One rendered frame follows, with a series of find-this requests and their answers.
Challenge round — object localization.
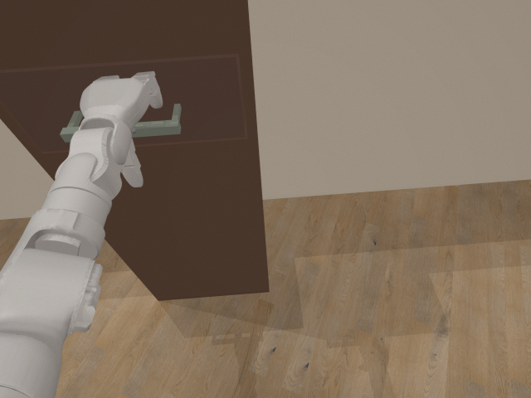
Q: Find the robot left forearm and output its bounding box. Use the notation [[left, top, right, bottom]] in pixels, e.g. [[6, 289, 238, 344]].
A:
[[0, 114, 132, 296]]

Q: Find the left robot upper arm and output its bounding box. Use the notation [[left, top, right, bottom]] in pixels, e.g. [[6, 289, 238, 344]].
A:
[[0, 247, 103, 398]]

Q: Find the handle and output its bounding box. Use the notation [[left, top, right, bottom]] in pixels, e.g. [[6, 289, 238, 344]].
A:
[[60, 104, 182, 143]]

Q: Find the left robot hand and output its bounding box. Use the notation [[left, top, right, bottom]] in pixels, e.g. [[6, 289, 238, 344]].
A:
[[80, 71, 163, 187]]

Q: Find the cabinet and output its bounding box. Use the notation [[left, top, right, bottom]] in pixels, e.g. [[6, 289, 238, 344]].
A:
[[0, 0, 270, 301]]

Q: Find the drawer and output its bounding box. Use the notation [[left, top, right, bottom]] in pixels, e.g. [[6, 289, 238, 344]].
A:
[[0, 54, 245, 152]]

